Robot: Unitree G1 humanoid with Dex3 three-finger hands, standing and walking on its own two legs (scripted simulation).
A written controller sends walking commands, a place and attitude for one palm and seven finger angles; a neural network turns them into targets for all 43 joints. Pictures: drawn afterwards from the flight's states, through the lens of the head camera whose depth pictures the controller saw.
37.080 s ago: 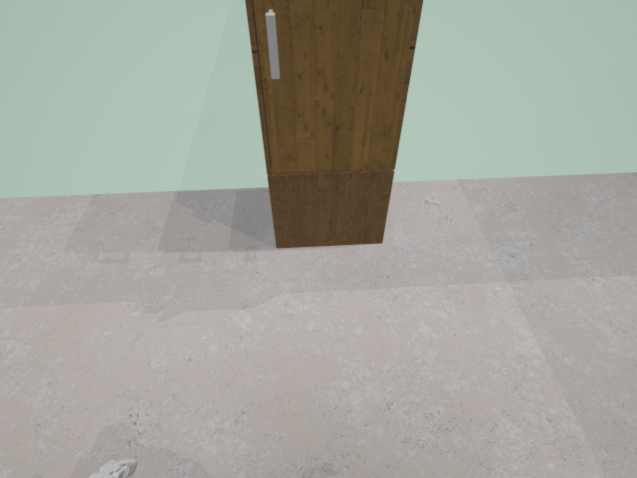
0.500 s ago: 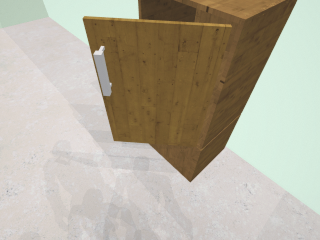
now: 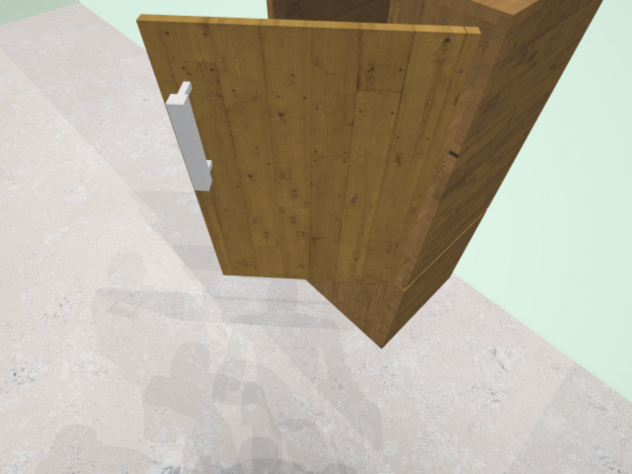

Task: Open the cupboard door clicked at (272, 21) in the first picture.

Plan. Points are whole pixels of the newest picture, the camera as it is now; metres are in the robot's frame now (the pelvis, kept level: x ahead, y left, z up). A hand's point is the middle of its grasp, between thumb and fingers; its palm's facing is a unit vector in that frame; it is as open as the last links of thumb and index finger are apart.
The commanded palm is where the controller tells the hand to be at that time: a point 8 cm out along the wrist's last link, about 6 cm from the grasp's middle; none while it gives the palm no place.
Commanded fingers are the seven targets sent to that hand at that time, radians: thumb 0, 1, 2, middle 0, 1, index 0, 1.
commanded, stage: come to a stop and stand still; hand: left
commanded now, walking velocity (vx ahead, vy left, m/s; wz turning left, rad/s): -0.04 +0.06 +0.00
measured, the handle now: (195, 138) +0.55 +0.20 +0.10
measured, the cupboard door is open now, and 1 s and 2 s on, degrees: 43 43 43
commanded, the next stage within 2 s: look again from close up in 0.78 s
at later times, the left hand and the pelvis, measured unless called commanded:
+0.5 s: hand out of the picture +0.01 +0.23 -0.15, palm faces +0.02 -0.95 -0.32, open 7.4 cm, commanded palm none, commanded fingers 0.00 0.90 0.90 -0.20 -0.30 -0.20 -0.30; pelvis -0.04 +0.01 +0.01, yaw -1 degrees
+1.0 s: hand out of the picture +0.02 +0.22 -0.14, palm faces -0.03 -0.95 -0.30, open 7.4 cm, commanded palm none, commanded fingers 0.00 0.90 0.90 -0.20 -0.30 -0.20 -0.30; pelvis -0.04 +0.00 +0.02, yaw +0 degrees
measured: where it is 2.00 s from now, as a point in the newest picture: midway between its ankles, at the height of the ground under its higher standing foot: outside the picture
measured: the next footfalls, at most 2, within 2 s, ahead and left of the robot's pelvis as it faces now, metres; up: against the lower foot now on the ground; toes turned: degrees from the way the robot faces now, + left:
none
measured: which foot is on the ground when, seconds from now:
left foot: down 0.00-1.00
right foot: down 0.00-1.00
